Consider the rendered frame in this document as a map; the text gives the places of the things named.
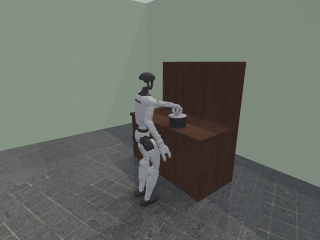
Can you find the robot left hand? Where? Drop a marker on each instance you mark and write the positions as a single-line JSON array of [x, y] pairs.
[[178, 107]]

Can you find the table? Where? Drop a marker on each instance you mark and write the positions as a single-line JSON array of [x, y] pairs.
[[202, 152]]

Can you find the robot right shin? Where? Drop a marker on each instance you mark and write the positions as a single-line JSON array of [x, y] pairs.
[[150, 183]]

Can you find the right robot upper arm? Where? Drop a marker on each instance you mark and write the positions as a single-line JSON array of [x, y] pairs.
[[150, 106]]

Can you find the left robot forearm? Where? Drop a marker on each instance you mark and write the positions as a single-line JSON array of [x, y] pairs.
[[165, 104]]

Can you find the lid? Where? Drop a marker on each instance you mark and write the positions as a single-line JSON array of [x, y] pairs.
[[177, 116]]

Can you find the right robot forearm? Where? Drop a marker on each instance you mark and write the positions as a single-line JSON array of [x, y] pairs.
[[152, 130]]

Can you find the right robot foot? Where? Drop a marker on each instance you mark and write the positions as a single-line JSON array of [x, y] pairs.
[[151, 200]]

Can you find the robot right hand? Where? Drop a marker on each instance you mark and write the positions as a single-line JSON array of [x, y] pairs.
[[163, 150]]

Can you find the pot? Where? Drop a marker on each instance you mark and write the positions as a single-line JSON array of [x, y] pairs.
[[177, 122]]

